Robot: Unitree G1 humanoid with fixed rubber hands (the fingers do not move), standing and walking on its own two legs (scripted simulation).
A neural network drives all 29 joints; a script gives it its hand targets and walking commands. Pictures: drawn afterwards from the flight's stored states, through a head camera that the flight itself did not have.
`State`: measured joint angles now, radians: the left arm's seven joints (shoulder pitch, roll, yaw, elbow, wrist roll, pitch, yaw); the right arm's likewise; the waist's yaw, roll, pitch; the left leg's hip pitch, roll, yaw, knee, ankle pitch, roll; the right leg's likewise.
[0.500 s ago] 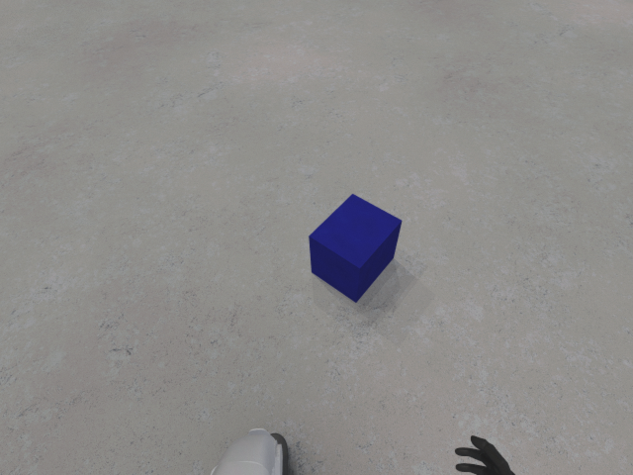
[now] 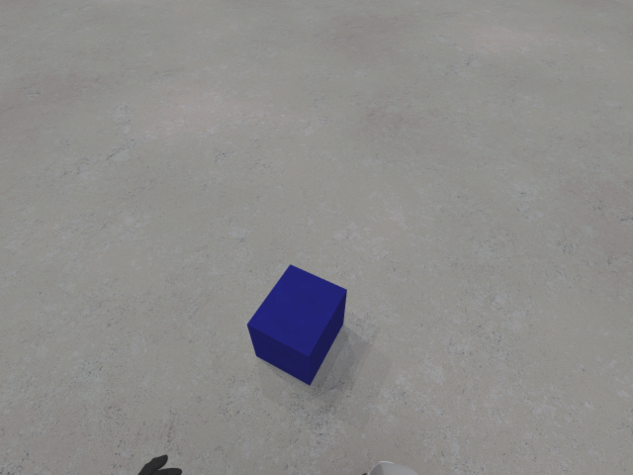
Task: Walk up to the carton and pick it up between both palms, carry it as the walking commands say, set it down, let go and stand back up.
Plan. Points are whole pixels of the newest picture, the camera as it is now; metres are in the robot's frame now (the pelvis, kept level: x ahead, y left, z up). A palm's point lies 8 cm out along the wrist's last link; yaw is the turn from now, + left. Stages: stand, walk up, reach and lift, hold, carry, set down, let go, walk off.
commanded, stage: walk up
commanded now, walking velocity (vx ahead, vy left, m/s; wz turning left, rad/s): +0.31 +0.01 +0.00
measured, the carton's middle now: (299, 324) +0.66 +0.01 -0.66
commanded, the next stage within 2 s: none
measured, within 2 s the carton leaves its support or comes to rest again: neither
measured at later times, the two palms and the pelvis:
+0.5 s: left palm out of the picture +0.03 +0.19 -0.11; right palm (461, 409) +0.22 -0.23 -0.14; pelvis +0.14 +0.00 +0.01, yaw +1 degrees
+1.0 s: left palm out of the picture +0.09 +0.25 -0.13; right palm out of the picture +0.14 -0.19 -0.15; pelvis +0.13 +0.03 +0.00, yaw +1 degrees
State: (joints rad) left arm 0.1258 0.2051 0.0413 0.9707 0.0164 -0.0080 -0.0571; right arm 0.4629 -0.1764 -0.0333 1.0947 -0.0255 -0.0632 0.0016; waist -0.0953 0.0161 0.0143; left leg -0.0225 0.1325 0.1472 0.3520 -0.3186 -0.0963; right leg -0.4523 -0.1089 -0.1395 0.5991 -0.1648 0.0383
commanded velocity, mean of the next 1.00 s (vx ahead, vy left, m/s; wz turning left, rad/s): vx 0.09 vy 0.06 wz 0.00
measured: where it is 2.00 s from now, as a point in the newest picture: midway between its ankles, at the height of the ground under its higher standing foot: outside the picture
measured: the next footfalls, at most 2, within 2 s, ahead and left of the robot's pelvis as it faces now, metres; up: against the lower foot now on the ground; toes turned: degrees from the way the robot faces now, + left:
right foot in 0.04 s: +0.15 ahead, -0.13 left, +0.00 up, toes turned -9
left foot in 0.54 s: +0.25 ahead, +0.14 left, +0.00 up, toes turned +8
